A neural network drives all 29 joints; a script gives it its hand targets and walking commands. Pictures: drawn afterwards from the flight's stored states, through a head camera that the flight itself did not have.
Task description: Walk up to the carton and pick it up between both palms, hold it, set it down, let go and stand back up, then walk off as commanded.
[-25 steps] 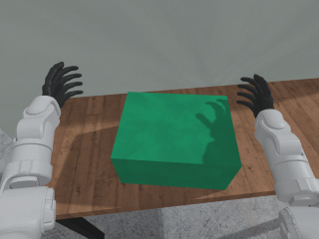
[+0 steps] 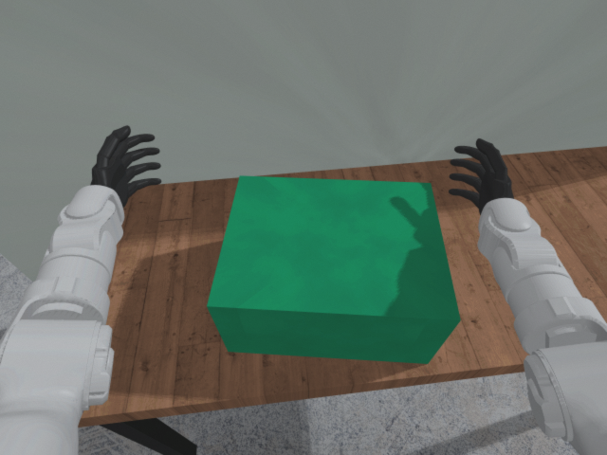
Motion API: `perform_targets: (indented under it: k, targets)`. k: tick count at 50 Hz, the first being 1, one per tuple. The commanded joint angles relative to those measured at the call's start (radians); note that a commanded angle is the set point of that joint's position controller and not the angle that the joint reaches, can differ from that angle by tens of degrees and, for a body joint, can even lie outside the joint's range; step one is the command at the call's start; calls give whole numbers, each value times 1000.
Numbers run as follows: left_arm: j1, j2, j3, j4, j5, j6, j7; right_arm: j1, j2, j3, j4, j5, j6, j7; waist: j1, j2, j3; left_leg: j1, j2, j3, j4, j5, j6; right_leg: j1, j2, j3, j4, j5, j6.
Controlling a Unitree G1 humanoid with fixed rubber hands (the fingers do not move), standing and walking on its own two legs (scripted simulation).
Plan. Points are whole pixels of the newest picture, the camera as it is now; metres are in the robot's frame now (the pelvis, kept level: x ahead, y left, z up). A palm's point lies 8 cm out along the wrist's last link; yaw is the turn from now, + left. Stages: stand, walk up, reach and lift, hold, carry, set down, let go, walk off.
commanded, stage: reach and lift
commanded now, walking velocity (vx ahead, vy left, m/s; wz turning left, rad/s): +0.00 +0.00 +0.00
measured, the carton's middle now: (330, 266) +0.38 -0.02 +0.00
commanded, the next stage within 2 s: none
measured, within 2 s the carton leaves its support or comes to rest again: neither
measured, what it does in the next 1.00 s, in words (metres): stands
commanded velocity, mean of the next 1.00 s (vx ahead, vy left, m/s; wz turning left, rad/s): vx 0.00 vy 0.00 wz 0.00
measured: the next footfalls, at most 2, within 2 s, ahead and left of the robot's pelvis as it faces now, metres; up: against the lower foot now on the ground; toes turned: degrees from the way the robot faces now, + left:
none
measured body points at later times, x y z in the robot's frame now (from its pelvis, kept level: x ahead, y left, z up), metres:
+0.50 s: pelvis -0.01 +0.01 -0.01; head +0.05 +0.02 +0.44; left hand +0.44 +0.25 +0.07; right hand +0.41 -0.22 +0.06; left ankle +0.00 +0.13 -0.75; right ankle -0.01 -0.14 -0.75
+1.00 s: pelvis -0.01 +0.01 -0.01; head +0.05 +0.02 +0.43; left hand +0.45 +0.22 +0.07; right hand +0.42 -0.21 +0.06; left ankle +0.00 +0.13 -0.75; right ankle -0.01 -0.14 -0.75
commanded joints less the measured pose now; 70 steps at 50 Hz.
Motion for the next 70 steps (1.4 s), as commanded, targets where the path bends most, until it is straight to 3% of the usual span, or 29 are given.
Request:
perform_targets:
  k: [1, 2, 4, 7, 8, 10, 12, 13, 14, 17, 18, 19, 21, 24, 27, 28, 31, 32, 34, 35, 36, 41, 49, 51, 52, 53, 56, 64, 70]
  targets:
    - [-325, 108, -31, 10, -14, -123, -13, -304, -86, 71, 64, 100, -95, 10, 6, 48, -428, 172, -20, 46, 80, 427, -6, 58, 50, -49, 21, 343, -1]
    - [-315, 106, -51, -21, -22, -149, -12, -304, -89, 76, 30, 106, -122, 15, 6, 47, -470, 176, -20, 47, 84, 444, -7, 60, 50, -50, 29, 364, 5]
    - [-350, 85, -79, 92, -30, -194, -18, -311, -58, 84, 127, 106, -144, 24, -3, 35, -412, 140, -18, 49, 97, 373, 1, -13, 41, -49, 33, 281, -4]
    - [-405, 101, -110, 35, -58, -266, 15, -350, -87, 87, 81, 138, -204, 38, 21, 94, -543, 129, -14, 50, 122, 377, -12, -59, 47, -52, 41, 222, -9]
    - [-410, 73, -140, 80, -84, -273, 12, -353, -70, 97, 120, 153, -216, 36, -8, 102, -523, 135, -15, 40, 138, 383, -22, -94, 47, -62, 48, 230, -9]
    - [-444, 91, -141, 82, -103, -312, 25, -410, -97, 80, 64, 139, -247, 40, 14, 87, -634, 108, -12, 44, 153, 368, -24, -132, 49, -67, 61, 176, -8]
    - [-441, 59, -180, 170, -113, -320, 29, -407, -73, 94, 131, 143, -246, 45, 3, 105, -634, 75, -11, 40, 171, 352, -22, -166, 47, -72, 81, 158, -10]
    - [-425, 48, -189, 167, -114, -325, 31, -419, -98, 80, 118, 140, -261, 51, -2, 99, -678, 91, -7, 37, 179, 370, -26, -174, 49, -71, 80, 177, -17]
    - [-399, 84, -164, 134, -114, -324, 32, -384, -114, 96, 93, 154, -264, 50, 23, 107, -709, 110, -10, 41, 189, 432, -31, -150, 49, -67, 82, 225, -7]
    - [-393, 37, -167, 105, -82, -328, 37, -358, -128, 77, 202, 148, -284, 55, -2, 157, -719, 173, 0, 32, 211, 531, -61, -205, 66, -82, 81, 257, -18]
    - [-348, 32, -154, 171, -71, -321, 33, -329, -111, 93, 251, 151, -286, 55, -1, 126, -654, 153, 2, 29, 211, 527, -53, -211, 66, -85, 84, 250, -13]
    - [-358, 36, -145, 120, -63, -334, 33, -329, -100, 98, 217, 150, -299, 56, 27, 137, -690, 173, 5, 36, 213, 524, -53, -219, 63, -83, 87, 239, -12]
    - [-392, 12, -173, 186, -77, -327, 31, -384, -71, 126, 207, 171, -296, 59, 23, 110, -621, 111, -7, 35, 203, 451, -42, -201, 55, -74, 79, 213, -11]
    - [-462, 21, -159, 154, -94, -353, 40, -443, -60, 108, 163, 152, -306, 55, 12, 62, -677, 48, -10, 37, 195, 388, -24, -191, 49, -65, 99, 204, -4]
    - [-474, 24, -146, 163, -71, -355, 53, -448, -56, 77, 176, 126, -308, 51, 20, 101, -692, 55, -11, 41, 190, 385, -34, -212, 46, -66, 88, 173, -8]
    - [-412, -26, -168, 240, -69, -352, 49, -400, -24, 105, 253, 133, -294, 57, -4, 65, -622, 59, -2, 32, 188, 364, -27, -233, 48, -73, 87, 158, -9]
    - [-421, -26, -144, 190, -55, -351, 52, -433, -37, 106, 188, 128, -309, 57, 26, 80, -674, 83, -4, 38, 179, 385, -36, -211, 48, -73, 83, 176, -11]
    - [-426, -44, -156, 261, -60, -354, 49, -430, -13, 114, 239, 128, -301, 55, 11, 59, -626, 57, -2, 34, 182, 348, -28, -230, 47, -66, 85, 147, -10]
    - [-443, -71, -154, 188, -60, -367, 55, -450, -7, 104, 201, 130, -309, 57, 20, 73, -666, 48, -2, 35, 178, 355, -34, -224, 50, -69, 85, 151, -8]
    - [-459, -72, -166, 221, -64, -366, 57, -453, 4, 92, 220, 122, -309, 52, -2, 67, -656, 50, -5, 34, 180, 343, -29, -230, 49, -67, 78, 149, -10]
    - [-438, -77, -162, 187, -58, -372, 63, -441, 17, 107, 206, 128, -311, 56, 20, 95, -668, 70, -2, 33, 182, 380, -38, -220, 48, -69, 80, 167, -16]
    - [-433, -64, -112, 159, -34, -391, 77, -444, 50, 106, 164, 119, -325, 45, 25, 50, -715, 40, -13, 41, 197, 413, -23, -162, 49, -60, 95, 242, 1]
    - [-443, -123, -105, 217, 0, -372, 87, -444, 62, 108, 238, 114, -306, 39, 20, 85, -640, 48, -3, 44, 181, 373, -29, -206, 53, -60, 77, 180, -18]
    - [-403, -128, -81, 209, -6, -381, 82, -430, 72, 104, 197, 91, -312, 30, 23, 30, -657, 36, -3, 47, 197, 423, -29, -183, 51, -56, 90, 221, -4]
    - [-442, -113, -78, 170, -5, -390, 85, -447, 74, 82, 186, 94, -322, 28, 8, 54, -703, 69, -7, 47, 196, 427, -27, -179, 51, -65, 83, 240, -13]
    - [-453, -109, -60, 167, 10, -391, 91, -463, 67, 70, 181, 75, -321, 24, 33, 73, -694, 43, -6, 42, 193, 406, -32, -195, 50, -66, 86, 206, -7]
    - [-444, -126, -85, 181, -15, -392, 92, -448, 93, 91, 193, 85, -303, 30, 14, 35, -683, 20, -10, 42, 191, 353, -17, -192, 47, -55, 87, 181, -8]
    - [-477, -135, -74, 184, -4, -401, 100, -477, 116, 60, 196, 69, -306, 22, 12, 42, -678, 12, -11, 52, 185, 333, -14, -191, 41, -49, 75, 151, -4]
    - [-407, -155, -48, 217, 25, -396, 103, -442, 117, 61, 186, 55, -316, 13, 33, 46, -690, 24, -5, 51, 197, 398, -33, -184, 47, -53, 92, 204, -7]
